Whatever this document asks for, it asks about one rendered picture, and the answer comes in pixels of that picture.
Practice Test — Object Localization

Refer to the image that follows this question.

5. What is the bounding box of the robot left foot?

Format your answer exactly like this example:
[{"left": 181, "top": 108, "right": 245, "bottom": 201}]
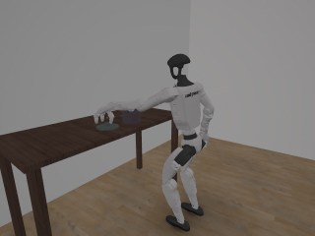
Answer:
[{"left": 165, "top": 215, "right": 190, "bottom": 232}]

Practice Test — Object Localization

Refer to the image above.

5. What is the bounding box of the robot left upper arm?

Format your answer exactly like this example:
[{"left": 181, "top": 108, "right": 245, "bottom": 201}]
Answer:
[{"left": 137, "top": 88, "right": 179, "bottom": 112}]

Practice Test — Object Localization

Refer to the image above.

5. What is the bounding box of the humanoid robot torso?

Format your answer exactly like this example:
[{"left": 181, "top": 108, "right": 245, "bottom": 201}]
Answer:
[{"left": 169, "top": 84, "right": 203, "bottom": 157}]

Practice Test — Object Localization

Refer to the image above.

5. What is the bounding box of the robot right upper arm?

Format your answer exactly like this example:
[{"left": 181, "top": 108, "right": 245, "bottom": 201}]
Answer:
[{"left": 193, "top": 82, "right": 215, "bottom": 116}]

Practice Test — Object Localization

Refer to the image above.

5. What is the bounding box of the table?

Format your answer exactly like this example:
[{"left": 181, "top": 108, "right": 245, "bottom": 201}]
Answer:
[{"left": 0, "top": 108, "right": 178, "bottom": 236}]

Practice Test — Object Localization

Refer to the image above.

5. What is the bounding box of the right robot hand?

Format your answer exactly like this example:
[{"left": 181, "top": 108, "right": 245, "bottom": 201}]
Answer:
[{"left": 199, "top": 132, "right": 210, "bottom": 149}]

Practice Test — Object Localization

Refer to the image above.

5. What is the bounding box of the pot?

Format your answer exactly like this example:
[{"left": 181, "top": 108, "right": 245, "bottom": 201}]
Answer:
[{"left": 120, "top": 109, "right": 142, "bottom": 125}]

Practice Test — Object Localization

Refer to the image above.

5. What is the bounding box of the lid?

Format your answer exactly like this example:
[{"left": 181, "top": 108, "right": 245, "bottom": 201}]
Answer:
[{"left": 96, "top": 123, "right": 119, "bottom": 131}]

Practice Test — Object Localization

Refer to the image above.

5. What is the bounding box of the left robot hand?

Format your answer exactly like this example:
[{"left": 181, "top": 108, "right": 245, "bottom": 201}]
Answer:
[{"left": 94, "top": 105, "right": 115, "bottom": 124}]

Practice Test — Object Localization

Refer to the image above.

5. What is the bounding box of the robot left forearm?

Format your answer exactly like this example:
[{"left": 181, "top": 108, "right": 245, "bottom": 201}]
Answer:
[{"left": 106, "top": 98, "right": 144, "bottom": 112}]

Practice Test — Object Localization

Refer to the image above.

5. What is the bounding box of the robot right forearm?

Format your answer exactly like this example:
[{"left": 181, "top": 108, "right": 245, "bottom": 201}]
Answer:
[{"left": 200, "top": 112, "right": 214, "bottom": 134}]

